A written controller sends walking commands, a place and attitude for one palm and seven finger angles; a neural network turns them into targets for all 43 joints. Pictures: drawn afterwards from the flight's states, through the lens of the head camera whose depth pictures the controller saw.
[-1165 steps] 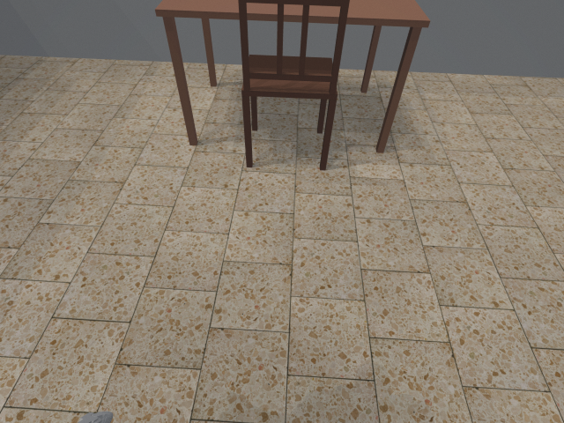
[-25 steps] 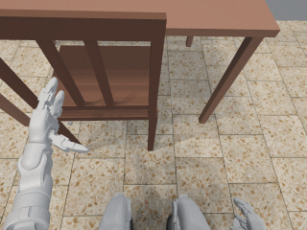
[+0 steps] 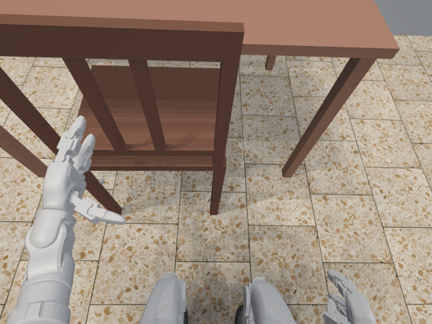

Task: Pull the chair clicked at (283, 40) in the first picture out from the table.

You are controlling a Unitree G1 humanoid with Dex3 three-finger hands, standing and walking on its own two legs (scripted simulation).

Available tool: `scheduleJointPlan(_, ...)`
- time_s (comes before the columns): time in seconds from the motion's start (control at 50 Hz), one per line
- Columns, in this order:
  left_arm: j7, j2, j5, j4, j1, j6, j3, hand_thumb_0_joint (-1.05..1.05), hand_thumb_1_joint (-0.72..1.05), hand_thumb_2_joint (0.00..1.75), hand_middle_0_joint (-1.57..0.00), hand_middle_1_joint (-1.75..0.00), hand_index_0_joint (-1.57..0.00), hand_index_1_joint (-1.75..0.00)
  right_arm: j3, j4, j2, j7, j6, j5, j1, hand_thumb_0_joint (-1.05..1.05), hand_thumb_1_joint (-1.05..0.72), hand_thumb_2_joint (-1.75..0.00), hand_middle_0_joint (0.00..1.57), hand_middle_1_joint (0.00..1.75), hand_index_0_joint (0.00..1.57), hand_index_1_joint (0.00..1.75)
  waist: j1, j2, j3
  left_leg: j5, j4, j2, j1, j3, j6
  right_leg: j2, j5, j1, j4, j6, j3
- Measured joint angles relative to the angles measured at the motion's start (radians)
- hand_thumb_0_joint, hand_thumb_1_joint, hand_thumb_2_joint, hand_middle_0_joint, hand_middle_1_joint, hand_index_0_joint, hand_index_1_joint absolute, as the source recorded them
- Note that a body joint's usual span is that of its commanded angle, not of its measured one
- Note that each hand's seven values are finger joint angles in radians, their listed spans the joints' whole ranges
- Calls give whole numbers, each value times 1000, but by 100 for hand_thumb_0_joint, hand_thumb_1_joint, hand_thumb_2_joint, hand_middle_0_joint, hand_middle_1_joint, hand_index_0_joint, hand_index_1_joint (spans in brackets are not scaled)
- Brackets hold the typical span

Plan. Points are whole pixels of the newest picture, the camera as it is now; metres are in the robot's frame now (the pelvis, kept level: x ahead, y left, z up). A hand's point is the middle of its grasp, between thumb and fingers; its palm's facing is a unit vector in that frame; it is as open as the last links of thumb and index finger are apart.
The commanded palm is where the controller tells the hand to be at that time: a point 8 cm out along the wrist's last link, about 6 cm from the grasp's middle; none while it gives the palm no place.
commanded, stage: aim the fingers beside a spindle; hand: left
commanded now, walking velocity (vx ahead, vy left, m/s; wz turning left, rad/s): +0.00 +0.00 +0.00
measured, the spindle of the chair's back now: (101, 111) +0.51 +0.25 +0.02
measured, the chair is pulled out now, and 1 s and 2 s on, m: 0.00 0.00 0.00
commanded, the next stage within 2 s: push the fingers through the gap in 0.02 s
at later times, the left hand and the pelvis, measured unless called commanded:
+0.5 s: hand (103, 160) +0.40 +0.22 +0.02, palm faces +0.02 -1.00 -0.05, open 16.9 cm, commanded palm +0.38 +0.27 +0.02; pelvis +0.00 +0.00 +0.00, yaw -1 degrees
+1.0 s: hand (109, 139) +0.44 +0.22 +0.02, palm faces +0.03 -1.00 -0.05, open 16.9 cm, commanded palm +0.42 +0.26 +0.02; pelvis +0.00 +0.00 -0.01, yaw -1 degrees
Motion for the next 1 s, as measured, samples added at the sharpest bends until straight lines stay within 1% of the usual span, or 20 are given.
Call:
scheduleJointPlan(0.08,10,6,6,0,-2,-1,13,-1,-50,30,-6,-8,-7,-8,4,-10,4,0,3,-1,-4,1,-90,-90,20,30,20,30,-2,-1,4,-1,5,1,-2,0,0,1,1,-1,3,0,0)
scheduleJointPlan(0.16,9,13,2,5,-13,-5,10,-1,-50,30,-6,-8,-7,-8,8,-8,5,-1,1,0,0,1,-90,-90,20,30,20,30,1,0,5,1,6,0,-5,-3,1,1,2,-3,3,0,-2)
scheduleJointPlan(0.24,5,20,10,45,-57,1,5,-1,-50,30,-6,-8,-7,-8,13,5,2,-6,1,-1,5,1,-90,-90,20,30,20,30,2,1,4,1,13,-2,-17,-6,2,-1,1,-12,7,1,-5)
scheduleJointPlan(0.34,4,36,20,92,-122,13,22,-1,-50,30,-6,-8,-7,-8,13,17,1,-8,5,-5,10,1,-90,-90,21,30,20,30,-9,3,8,-2,23,0,-33,-8,2,1,1,-27,15,1,-6)
scheduleJointPlan(0.5,9,53,29,143,-165,18,43,-1,-50,30,-6,-8,-7,-8,10,21,-1,2,22,-4,40,1,-90,-90,20,30,20,30,-25,4,5,-1,12,5,-32,2,4,6,6,-31,5,4,4)
scheduleJointPlan(0.66,23,64,50,209,-228,-6,56,-1,-50,30,-6,-8,-7,-8,7,37,-5,7,35,-10,55,1,-90,-90,20,30,20,30,-36,5,8,-2,15,6,-44,3,4,7,6,-43,7,4,5)
scheduleJointPlan(0.8,18,90,62,270,-287,-11,85,-1,-50,30,-6,-8,-7,-8,9,38,-4,11,52,-14,55,1,-90,-90,20,30,20,30,-50,4,11,-4,20,10,-55,3,4,11,6,-56,11,3,6)
scheduleJointPlan(1.0,17,99,72,328,-349,-18,90,-1,-50,30,-6,-8,-7,-8,9,40,-5,17,72,-18,60,1,-90,-90,20,30,20,30,-52,7,9,-3,23,9,-67,3,4,10,7,-68,13,4,6)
